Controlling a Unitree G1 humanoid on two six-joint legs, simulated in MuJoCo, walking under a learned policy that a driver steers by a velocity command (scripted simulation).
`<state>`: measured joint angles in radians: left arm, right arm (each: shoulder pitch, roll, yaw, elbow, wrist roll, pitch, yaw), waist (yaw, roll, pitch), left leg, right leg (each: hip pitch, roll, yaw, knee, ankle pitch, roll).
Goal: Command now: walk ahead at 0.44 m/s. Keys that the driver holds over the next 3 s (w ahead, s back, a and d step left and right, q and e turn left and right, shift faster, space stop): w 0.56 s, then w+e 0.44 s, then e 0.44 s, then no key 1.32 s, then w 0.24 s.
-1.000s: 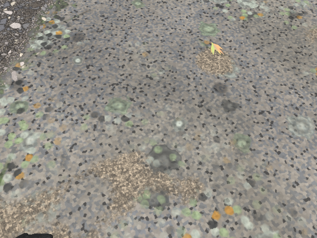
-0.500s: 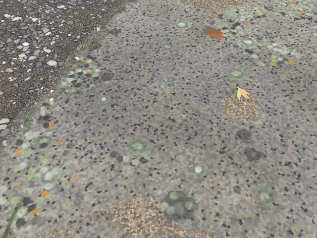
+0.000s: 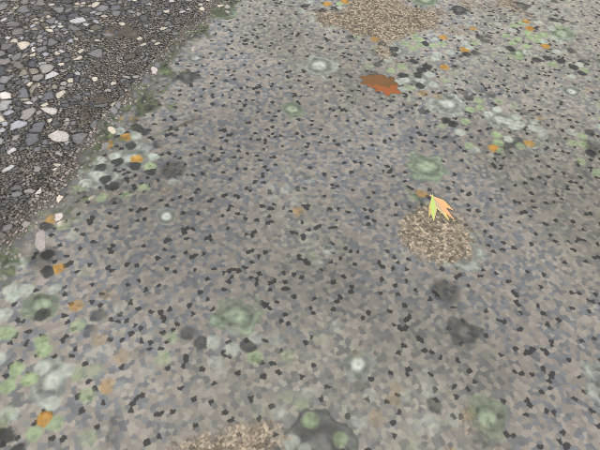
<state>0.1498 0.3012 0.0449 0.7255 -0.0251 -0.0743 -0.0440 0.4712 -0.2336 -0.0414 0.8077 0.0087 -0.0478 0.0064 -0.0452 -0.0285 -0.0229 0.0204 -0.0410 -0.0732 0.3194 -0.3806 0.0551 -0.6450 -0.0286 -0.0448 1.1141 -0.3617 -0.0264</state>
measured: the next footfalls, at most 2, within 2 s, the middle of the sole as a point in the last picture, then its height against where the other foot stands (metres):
right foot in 0.22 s outside the picture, level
left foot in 0.72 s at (219, 439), level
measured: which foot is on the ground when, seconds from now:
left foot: down 0.00-0.22, up 0.24-0.70, down 0.72-1.00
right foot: up 0.00-0.20, down 0.22-0.72, up 0.74-1.00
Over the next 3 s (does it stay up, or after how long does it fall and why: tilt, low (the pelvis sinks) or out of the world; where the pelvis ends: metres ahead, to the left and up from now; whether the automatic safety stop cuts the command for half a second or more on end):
stays up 0.78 -0.04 0.01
